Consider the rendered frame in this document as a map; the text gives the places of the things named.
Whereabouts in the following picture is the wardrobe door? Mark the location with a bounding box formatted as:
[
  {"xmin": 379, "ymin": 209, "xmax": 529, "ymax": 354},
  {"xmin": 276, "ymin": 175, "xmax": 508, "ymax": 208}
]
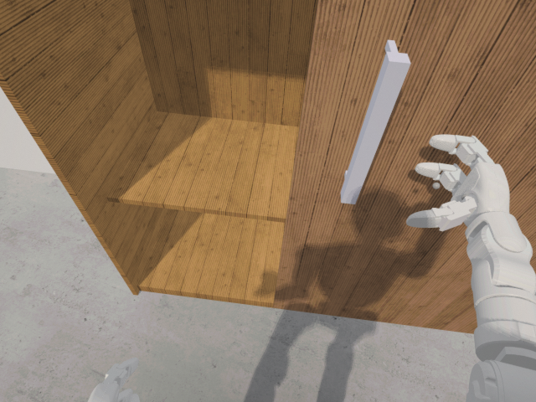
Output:
[{"xmin": 273, "ymin": 0, "xmax": 536, "ymax": 334}]

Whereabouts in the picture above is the robot left hand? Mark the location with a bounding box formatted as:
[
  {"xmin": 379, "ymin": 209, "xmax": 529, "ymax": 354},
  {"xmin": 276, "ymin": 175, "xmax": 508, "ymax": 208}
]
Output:
[{"xmin": 88, "ymin": 358, "xmax": 140, "ymax": 402}]

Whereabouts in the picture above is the right robot forearm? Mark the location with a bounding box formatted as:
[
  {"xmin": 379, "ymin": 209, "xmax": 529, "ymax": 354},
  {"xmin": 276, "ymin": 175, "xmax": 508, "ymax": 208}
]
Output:
[{"xmin": 465, "ymin": 211, "xmax": 536, "ymax": 371}]

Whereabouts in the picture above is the handle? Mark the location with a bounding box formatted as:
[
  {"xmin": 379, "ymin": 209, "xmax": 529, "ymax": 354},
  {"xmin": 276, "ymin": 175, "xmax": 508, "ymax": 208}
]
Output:
[{"xmin": 341, "ymin": 40, "xmax": 411, "ymax": 204}]

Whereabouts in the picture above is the robot right hand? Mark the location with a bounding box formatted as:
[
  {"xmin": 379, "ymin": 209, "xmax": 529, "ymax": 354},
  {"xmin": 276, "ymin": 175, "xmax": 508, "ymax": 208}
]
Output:
[{"xmin": 406, "ymin": 134, "xmax": 510, "ymax": 231}]

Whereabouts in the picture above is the robot right upper arm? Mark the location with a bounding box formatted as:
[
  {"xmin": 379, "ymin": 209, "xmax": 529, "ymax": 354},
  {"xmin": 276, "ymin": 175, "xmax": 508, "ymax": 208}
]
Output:
[{"xmin": 466, "ymin": 360, "xmax": 536, "ymax": 402}]

